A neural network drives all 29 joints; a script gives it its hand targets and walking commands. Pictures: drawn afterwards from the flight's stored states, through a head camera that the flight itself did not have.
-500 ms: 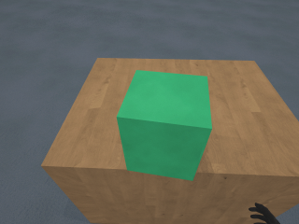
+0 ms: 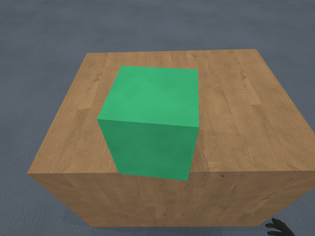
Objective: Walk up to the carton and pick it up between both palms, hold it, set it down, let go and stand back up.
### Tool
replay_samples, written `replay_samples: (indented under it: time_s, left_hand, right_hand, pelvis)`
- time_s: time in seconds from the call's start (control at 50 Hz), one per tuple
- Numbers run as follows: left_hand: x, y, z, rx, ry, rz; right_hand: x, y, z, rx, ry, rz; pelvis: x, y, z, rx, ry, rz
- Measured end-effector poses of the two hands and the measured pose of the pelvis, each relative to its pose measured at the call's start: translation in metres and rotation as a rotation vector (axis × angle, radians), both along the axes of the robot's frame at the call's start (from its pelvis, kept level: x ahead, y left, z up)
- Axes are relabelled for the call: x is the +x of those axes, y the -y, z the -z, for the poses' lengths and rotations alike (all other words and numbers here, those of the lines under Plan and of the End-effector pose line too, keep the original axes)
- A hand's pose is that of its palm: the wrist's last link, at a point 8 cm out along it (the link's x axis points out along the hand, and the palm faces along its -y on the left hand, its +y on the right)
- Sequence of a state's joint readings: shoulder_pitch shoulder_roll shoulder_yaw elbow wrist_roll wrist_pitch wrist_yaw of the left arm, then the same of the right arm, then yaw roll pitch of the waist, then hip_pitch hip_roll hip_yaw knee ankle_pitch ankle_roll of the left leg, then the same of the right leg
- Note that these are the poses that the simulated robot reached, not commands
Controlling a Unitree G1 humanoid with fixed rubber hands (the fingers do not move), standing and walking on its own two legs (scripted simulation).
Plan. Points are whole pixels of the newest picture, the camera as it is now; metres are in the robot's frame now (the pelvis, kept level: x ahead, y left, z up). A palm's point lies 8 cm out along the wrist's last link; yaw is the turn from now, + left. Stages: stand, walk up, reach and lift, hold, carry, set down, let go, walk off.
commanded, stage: walk up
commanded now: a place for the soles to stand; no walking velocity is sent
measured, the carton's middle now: (155, 125) +0.42 +0.02 +0.06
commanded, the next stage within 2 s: reach and lift in 0.72 s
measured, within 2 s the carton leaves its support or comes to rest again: neither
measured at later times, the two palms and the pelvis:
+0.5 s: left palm out of the picture +0.09 +0.33 -0.07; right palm out of the picture +0.13 -0.31 -0.08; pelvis +0.00 +0.01 +0.00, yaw +0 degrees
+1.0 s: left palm (45, 235) +0.17 +0.29 -0.06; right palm out of the picture +0.14 -0.30 -0.07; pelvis +0.00 +0.01 +0.00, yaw +0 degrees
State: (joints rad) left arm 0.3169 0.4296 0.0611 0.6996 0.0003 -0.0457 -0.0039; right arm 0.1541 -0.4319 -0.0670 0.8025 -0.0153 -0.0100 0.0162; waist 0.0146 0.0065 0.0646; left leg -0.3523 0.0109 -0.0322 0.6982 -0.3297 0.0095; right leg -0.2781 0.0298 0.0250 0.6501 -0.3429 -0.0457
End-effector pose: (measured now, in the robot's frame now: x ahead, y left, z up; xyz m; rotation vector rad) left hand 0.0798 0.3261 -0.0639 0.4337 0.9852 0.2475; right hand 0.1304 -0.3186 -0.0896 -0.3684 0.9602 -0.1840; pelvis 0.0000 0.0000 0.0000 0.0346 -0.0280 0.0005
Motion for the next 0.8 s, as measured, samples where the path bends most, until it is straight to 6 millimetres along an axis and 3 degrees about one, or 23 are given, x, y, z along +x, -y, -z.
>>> replay_samples:
  time_s: [0.1,0.38,0.74,0.8]
  left_hand:
    - [0.004,-0.004,0.002,0.003,-0.008,-0.009]
    - [0.004,-0.007,0.008,-0.026,0.034,-0.003]
    - [0.010,-0.009,0.007,-0.033,0.046,0.005]
    - [0.016,-0.010,0.014,-0.024,-0.037,-0.062]
  right_hand:
    - [-0.001,-0.006,0.007,-0.004,-0.026,0.004]
    - [0.004,-0.011,-0.010,-0.029,0.030,-0.008]
    - [0.005,-0.014,-0.011,-0.031,0.028,-0.013]
    - [0.009,-0.015,-0.009,-0.017,0.092,-0.020]
  pelvis:
    - [0.005,-0.005,0.002,-0.009,-0.015,-0.004]
    - [-0.004,-0.012,0.001,-0.014,-0.004,0.000]
    - [-0.003,-0.014,0.000,-0.018,-0.005,0.000]
    - [-0.005,-0.013,0.001,-0.016,-0.001,-0.002]
